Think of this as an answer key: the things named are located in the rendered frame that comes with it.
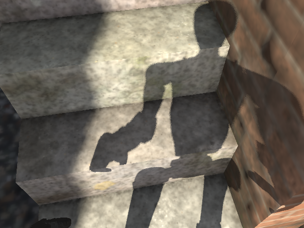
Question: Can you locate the robot left hand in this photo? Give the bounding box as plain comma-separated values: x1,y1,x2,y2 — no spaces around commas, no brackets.
30,218,71,228

